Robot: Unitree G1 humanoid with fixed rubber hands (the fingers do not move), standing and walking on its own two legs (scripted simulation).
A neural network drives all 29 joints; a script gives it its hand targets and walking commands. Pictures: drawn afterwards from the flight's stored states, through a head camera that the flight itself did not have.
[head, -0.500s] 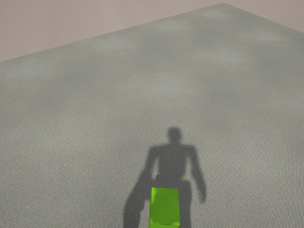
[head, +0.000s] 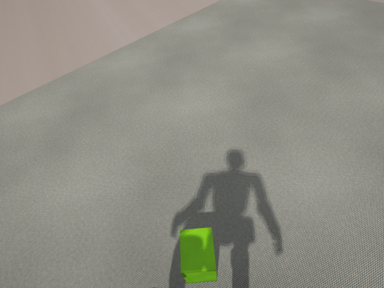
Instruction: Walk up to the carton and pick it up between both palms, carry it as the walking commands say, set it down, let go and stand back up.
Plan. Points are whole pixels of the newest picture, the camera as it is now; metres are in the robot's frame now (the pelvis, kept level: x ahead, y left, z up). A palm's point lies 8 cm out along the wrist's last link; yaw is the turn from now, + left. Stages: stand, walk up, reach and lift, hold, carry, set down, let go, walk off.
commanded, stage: walk up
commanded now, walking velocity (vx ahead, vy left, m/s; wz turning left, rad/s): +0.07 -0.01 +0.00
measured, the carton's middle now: (198, 256) +0.37 +0.03 -0.65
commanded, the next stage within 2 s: none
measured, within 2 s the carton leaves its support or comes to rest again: neither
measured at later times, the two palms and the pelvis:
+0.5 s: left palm out of the picture -0.03 +0.16 -0.13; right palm out of the picture -0.01 -0.27 -0.14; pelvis -0.01 -0.05 +0.01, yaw +3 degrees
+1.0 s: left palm out of the picture -0.05 +0.19 -0.14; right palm out of the picture -0.06 -0.20 -0.14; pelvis -0.02 -0.01 +0.01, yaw +1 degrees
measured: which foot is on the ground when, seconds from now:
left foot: up 0.00-0.46, down 0.48-1.00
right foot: down 0.00-1.00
